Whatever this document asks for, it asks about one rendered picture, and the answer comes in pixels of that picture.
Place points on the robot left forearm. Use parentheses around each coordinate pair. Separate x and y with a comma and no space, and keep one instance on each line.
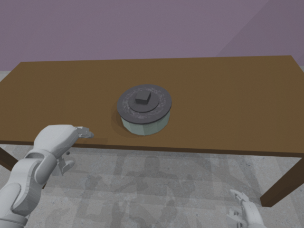
(21,194)

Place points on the table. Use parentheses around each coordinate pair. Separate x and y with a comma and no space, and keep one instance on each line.
(222,105)

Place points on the pot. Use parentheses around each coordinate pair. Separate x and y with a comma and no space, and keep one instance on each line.
(147,129)

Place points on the knob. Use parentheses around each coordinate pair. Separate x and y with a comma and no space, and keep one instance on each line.
(143,97)

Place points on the lid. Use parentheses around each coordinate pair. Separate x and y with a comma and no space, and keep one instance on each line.
(138,113)

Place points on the right robot hand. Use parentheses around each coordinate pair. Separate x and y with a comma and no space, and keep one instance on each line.
(248,215)

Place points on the left robot hand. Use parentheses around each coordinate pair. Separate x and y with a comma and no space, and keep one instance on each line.
(57,139)

